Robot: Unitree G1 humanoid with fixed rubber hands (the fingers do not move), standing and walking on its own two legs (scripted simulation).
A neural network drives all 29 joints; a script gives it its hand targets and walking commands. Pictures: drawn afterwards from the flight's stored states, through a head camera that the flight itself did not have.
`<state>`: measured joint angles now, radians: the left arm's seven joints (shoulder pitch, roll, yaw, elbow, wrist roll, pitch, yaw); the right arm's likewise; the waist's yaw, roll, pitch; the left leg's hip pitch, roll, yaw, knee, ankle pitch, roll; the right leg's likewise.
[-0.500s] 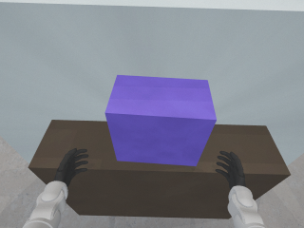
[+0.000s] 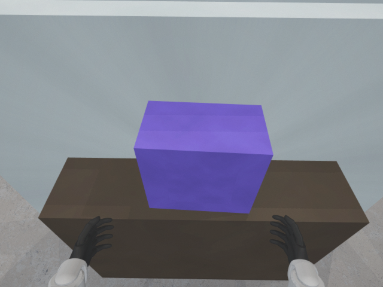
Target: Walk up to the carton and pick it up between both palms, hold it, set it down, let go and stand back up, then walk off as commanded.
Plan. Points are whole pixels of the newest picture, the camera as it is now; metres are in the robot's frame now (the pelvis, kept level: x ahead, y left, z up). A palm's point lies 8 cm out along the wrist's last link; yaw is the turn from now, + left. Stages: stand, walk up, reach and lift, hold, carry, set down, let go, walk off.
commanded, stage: set down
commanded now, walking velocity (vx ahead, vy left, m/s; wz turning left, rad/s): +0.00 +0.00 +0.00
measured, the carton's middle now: (201, 160) +0.45 -0.02 +0.00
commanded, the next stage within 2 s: let go in 0.24 s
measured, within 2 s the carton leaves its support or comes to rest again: neither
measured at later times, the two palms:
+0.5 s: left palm (88, 273) +0.19 +0.22 -0.06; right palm (298, 272) +0.19 -0.22 -0.07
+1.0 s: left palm out of the picture +0.12 +0.26 -0.09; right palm out of the picture +0.12 -0.29 -0.11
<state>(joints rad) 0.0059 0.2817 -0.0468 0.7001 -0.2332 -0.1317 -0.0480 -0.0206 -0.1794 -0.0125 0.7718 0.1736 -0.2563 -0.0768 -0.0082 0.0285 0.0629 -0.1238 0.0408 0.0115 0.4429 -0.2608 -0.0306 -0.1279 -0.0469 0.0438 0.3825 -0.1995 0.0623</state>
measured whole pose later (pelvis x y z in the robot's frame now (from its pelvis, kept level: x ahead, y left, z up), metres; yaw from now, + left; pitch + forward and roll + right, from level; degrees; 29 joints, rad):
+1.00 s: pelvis +0.01 -0.01 +0.00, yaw +1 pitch -4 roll +0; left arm 0.23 0.27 0.06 0.74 0.03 -0.01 0.00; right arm 0.21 -0.29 -0.05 0.87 -0.02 -0.05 0.00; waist 0.02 0.01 0.01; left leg -0.10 0.04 -0.01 0.45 -0.27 -0.04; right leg -0.14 -0.05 0.03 0.47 -0.26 0.05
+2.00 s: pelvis -0.18 +0.01 -0.05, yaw +2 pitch -7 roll -1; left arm 0.21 0.40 0.07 0.76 0.03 0.11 0.03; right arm 0.38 -0.36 -0.04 0.80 -0.02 0.07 0.01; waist -0.04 -0.05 0.09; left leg -0.35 -0.03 0.01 0.87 -0.44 0.05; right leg -0.56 0.01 0.11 0.92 -0.42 0.02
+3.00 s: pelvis -0.46 -0.03 -0.03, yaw -3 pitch -5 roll -1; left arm 0.21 0.43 0.10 0.74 -0.02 0.09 0.01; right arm 0.18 -0.34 -0.03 0.68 -0.03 0.06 -0.03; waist -0.01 -0.02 0.19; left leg -0.40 0.05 -0.08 0.68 -0.19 -0.04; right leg -0.30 0.08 0.12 0.94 -0.57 0.01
